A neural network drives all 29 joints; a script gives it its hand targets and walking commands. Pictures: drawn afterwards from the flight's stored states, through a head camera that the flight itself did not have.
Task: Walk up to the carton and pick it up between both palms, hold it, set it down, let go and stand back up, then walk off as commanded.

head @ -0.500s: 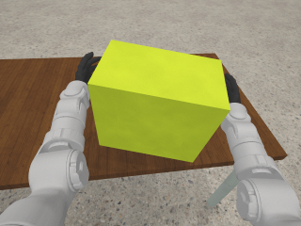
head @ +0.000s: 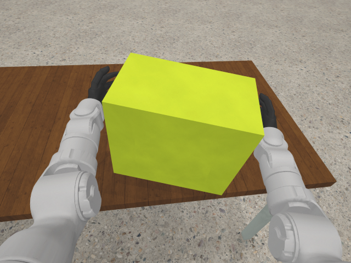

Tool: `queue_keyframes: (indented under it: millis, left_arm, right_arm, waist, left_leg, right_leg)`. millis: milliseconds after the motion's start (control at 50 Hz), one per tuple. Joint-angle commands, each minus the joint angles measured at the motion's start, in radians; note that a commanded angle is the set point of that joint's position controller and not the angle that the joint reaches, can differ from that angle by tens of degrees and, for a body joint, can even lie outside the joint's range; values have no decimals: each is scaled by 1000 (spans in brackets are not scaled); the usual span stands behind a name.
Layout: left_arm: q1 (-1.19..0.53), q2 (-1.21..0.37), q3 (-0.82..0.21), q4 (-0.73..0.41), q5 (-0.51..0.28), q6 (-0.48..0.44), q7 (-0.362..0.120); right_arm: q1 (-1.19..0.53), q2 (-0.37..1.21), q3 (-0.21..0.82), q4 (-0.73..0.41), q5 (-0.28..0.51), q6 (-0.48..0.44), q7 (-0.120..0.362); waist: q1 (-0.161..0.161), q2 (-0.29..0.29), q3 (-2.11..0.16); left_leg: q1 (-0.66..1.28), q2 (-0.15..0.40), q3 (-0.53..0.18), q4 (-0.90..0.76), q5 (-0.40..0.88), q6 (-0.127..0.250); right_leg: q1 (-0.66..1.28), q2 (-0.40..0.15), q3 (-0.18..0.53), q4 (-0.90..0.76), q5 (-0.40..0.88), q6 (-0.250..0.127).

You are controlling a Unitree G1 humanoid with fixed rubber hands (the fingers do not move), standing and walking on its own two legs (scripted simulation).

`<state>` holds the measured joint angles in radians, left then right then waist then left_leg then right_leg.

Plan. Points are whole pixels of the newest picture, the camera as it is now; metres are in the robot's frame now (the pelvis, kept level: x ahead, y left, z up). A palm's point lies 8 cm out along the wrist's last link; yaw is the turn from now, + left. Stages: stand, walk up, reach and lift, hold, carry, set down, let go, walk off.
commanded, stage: set down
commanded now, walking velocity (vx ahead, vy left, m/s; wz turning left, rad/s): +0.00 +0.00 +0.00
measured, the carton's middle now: (179, 129) +0.43 +0.00 +0.07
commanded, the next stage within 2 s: none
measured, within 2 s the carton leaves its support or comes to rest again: rests again in 0.84 s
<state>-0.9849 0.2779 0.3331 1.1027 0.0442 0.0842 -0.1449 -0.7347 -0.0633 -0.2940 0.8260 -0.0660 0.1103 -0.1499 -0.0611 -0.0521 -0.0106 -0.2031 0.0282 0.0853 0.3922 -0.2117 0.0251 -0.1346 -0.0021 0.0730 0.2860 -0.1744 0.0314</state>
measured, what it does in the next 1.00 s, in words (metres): stands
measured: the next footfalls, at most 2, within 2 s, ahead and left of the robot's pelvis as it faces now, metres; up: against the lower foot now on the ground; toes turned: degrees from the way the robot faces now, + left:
none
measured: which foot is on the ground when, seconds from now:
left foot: down 0.00-1.00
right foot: down 0.00-1.00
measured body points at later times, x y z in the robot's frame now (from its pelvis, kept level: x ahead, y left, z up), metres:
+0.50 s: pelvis +0.00 +0.00 +0.00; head +0.01 +0.03 +0.45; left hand +0.46 +0.20 +0.14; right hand +0.40 -0.20 +0.11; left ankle +0.00 +0.10 -0.75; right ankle -0.02 -0.15 -0.75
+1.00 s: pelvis +0.00 +0.00 +0.00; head +0.02 +0.04 +0.45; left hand +0.46 +0.20 +0.13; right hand +0.40 -0.19 +0.11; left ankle +0.00 +0.10 -0.75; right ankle -0.02 -0.15 -0.75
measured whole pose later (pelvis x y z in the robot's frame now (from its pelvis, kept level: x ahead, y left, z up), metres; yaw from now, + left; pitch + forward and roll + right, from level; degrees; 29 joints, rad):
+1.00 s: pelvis +0.00 +0.00 +0.00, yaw +0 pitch +1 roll -1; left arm -0.99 0.29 0.33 1.14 0.09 0.02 -0.17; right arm -0.73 -0.01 -0.38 0.82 -0.15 0.05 -0.14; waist -0.06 -0.07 0.01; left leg -0.20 0.03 0.09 0.39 -0.21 0.02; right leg -0.13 0.00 0.07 0.29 -0.18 0.03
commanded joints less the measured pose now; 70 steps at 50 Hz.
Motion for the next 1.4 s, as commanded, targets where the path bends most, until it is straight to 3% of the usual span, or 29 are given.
queue_keyframes:
  millis: [0,60,80,100,120,240,300,340,380,440,460,540,580,680,700,840,880,900,940,1060,1100,1120,1140,1160,1180,1260,1320,1360,1380]
  left_arm:
    - [-632,-520,-278,-102,-28,-58,-167]
    - [-721,-491,-288,-99,-35,-70,-163]
    - [-665,-482,-259,-57,-36,-61,-163]
    - [-615,-463,-247,-19,-12,-56,-168]
    - [-594,-480,-238,-13,-4,-60,-177]
    - [-605,-466,-235,-43,-1,-53,-179]
    - [-661,-502,-269,-86,-27,-96,-163]
    - [-581,-470,-209,-9,-2,-81,-172]
    - [-584,-473,-233,-36,6,-84,-174]
    - [-624,-470,-230,-64,13,-96,-167]
    - [-557,-435,-183,10,29,-88,-171]
    - [-548,-455,-209,-8,27,-84,-179]
    - [-522,-420,-141,20,57,-71,-183]
    - [-533,-489,-201,-51,48,-87,-175]
    - [-534,-439,-168,-26,69,-81,-172]
    - [-534,-457,-180,-2,58,-95,-175]
    - [-513,-471,-177,23,52,-101,-176]
    - [-495,-445,-147,21,69,-100,-176]
    - [-498,-473,-165,-23,97,-102,-173]
    - [-453,-423,-104,40,119,-89,-191]
    - [-466,-470,-155,-1,98,-101,-188]
    - [-444,-440,-87,42,119,-91,-189]
    - [-437,-459,-117,13,108,-97,-185]
    - [-429,-404,-81,68,128,-97,-193]
    - [-442,-431,-114,51,121,-96,-193]
    - [-444,-461,-140,-21,136,-113,-174]
    - [-431,-423,-117,30,122,-129,-172]
    - [-438,-428,-124,25,128,-119,-177]
    - [-445,-438,-136,0,124,-120,-170]
  right_arm:
    - [-741,546,144,-245,-52,-103,87]
    - [-763,529,100,-209,-61,-102,93]
    - [-769,535,124,-224,-55,-104,93]
    - [-742,523,104,-255,-76,-103,87]
    - [-766,551,148,-271,-63,-108,91]
    - [-725,510,96,-245,-94,-97,96]
    - [-735,560,126,-243,-78,-126,102]
    - [-734,536,114,-239,-83,-119,106]
    - [-702,530,80,-236,-117,-119,98]
    - [-688,559,93,-213,-106,-123,108]
    - [-676,535,100,-212,-102,-121,110]
    - [-654,535,58,-212,-140,-119,107]
    - [-630,515,64,-190,-134,-97,110]
    - [-595,531,52,-185,-134,-125,122]
    - [-619,547,72,-192,-129,-125,120]
    - [-583,507,16,-169,-161,-127,120]
    - [-597,513,29,-181,-165,-136,124]
    - [-585,523,65,-184,-156,-138,131]
    - [-534,503,22,-134,-161,-138,137]
    - [-508,511,27,-132,-186,-125,130]
    - [-493,523,31,-167,-168,-154,130]
    - [-503,510,30,-120,-178,-135,135]
    - [-492,494,26,-122,-172,-146,136]
    - [-444,490,24,-86,-191,-131,132]
    - [-427,473,-22,-68,-204,-127,133]
    - [-448,464,-5,-89,-196,-165,146]
    - [-423,468,5,-87,-190,-164,152]
    - [-403,454,-13,-53,-198,-157,146]
    - [-457,454,0,-91,-187,-166,149]
  waist:
    - [-110,128,-571]
    - [-125,173,-564]
    - [-84,123,-557]
    - [-117,107,-517]
    - [-87,100,-526]
    - [-112,101,-452]
    - [-92,155,-582]
    - [-73,110,-512]
    - [-116,128,-498]
    - [-83,151,-511]
    - [-62,111,-481]
    - [-106,94,-449]
    - [-80,80,-344]
    - [-102,169,-447]
    - [-62,149,-436]
    - [-109,150,-425]
    - [-99,135,-402]
    - [-58,132,-398]
    - [-95,172,-399]
    - [-67,102,-272]
    - [-96,156,-363]
    - [-49,103,-288]
    - [-76,152,-310]
    - [-74,97,-260]
    - [-124,136,-264]
    - [-103,204,-302]
    - [-77,162,-286]
    - [-118,156,-225]
    - [-83,167,-310]
  left_leg:
    - [246,-42,-25,-5,480,-93]
    - [255,-32,-26,-18,420,-105]
    - [243,-35,-26,-18,433,-95]
    - [222,-37,-24,-20,397,-86]
    - [202,-44,-17,-23,387,-75]
    - [209,-37,-30,-40,329,-71]
    - [234,-31,-19,-13,420,-87]
    - [222,-27,-16,-22,388,-79]
    - [216,-31,-23,-22,391,-87]
    - [234,-28,-21,-16,425,-96]
    - [198,-32,-15,-28,382,-77]
    - [188,-30,-21,-39,322,-72]
    - [170,-40,-5,-62,266,-54]
    - [252,-18,-18,-26,408,-96]
    - [225,-26,-10,-27,359,-74]
    - [259,-15,-21,-13,439,-95]
    - [223,-19,-22,-17,414,-86]
    - [209,-27,-5,-28,401,-80]
    - [263,-11,-18,-23,431,-96]
    - [190,-17,-2,-58,291,-61]
    - [227,-17,-10,-42,362,-81]
    - [206,-17,-1,-51,352,-67]
    - [237,-15,-6,-30,379,-77]
    - [199,-15,-8,-53,323,-64]
    - [196,-8,-21,-68,291,-72]
    - [242,0,-20,-37,360,-102]
    - [226,-1,-17,-43,343,-89]
    - [226,-2,-20,-46,336,-87]
    - [246,0,-16,-29,394,-100]
  right_leg:
    - [131,27,-122,28,513,15]
    - [94,24,-131,12,390,3]
    - [98,25,-126,14,411,6]
    - [119,18,-121,4,427,8]
    - [152,14,-111,17,475,16]
    - [98,18,-120,1,386,16]
    - [70,19,-120,15,421,12]
    - [106,18,-118,9,413,10]
    - [110,16,-128,22,420,7]
    - [90,21,-126,24,423,6]
    - [105,17,-118,7,412,10]
    - [106,11,-117,13,390,9]
    - [115,2,-113,2,353,19]
    - [51,18,-133,10,354,9]
    - [85,10,-122,6,347,10]
    - [31,22,-139,4,341,7]
    - [49,21,-132,7,358,9]
    - [78,18,-126,8,363,12]
    - [34,21,-144,0,300,2]
    - [56,8,-125,-9,298,18]
    - [55,11,-130,0,322,8]
    - [70,11,-133,-4,291,17]
    - [41,14,-133,-5,289,6]
    - [73,8,-129,-21,261,14]
    - [43,12,-143,-12,254,4]
    - [-20,16,-154,-15,207,-8]
    - [-15,17,-142,-16,219,-2]
    - [-14,17,-145,-17,223,-8]
    - [-5,21,-143,-8,242,-10]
